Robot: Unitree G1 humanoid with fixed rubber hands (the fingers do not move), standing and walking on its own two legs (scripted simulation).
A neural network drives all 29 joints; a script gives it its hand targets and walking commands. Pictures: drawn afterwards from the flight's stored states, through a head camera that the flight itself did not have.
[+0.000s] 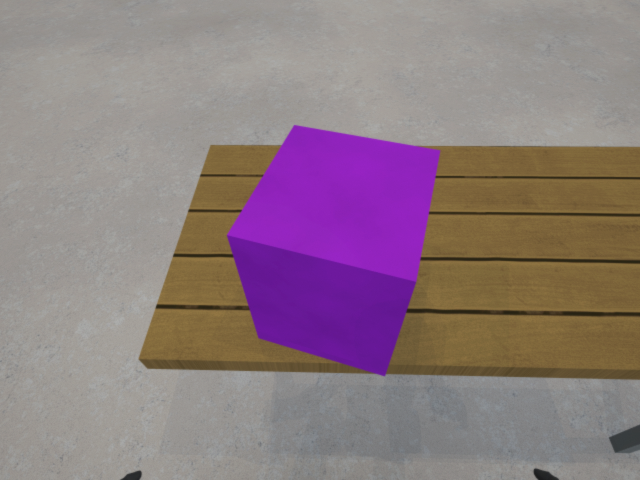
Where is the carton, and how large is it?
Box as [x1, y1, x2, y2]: [227, 125, 439, 375]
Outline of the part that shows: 294,125 227,234 258,337 384,375 416,280 439,150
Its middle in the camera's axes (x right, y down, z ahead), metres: +0.03 +0.02 +0.54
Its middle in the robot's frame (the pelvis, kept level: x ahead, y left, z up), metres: +0.39 -0.01 +0.04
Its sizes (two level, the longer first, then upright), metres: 0.210 0.200 0.250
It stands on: a table, 0.69 m high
